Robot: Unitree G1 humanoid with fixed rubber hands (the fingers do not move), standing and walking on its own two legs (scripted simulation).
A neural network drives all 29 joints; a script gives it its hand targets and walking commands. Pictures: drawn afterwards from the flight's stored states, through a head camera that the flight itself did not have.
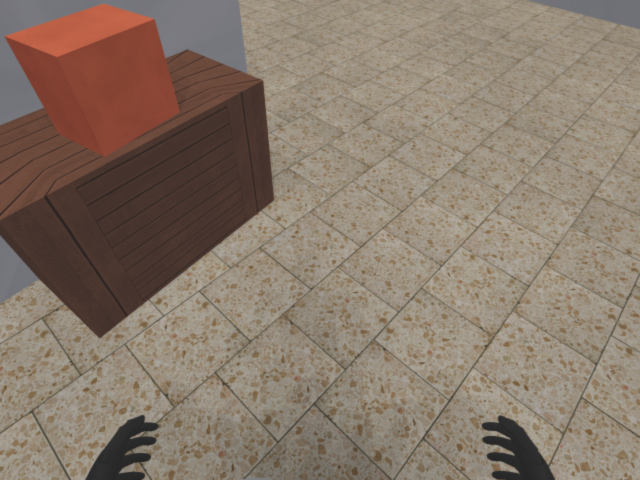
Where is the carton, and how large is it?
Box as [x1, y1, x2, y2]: [4, 4, 179, 156]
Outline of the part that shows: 4,36 57,131 60,134 104,156 179,111 155,22 152,18 106,4 101,4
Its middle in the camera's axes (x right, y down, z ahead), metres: -0.60 -0.45 +1.07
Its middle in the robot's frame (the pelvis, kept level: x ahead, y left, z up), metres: +1.08 +0.64 -0.04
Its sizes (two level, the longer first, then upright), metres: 0.281 0.202 0.268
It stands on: a pedestal, 0.57 m high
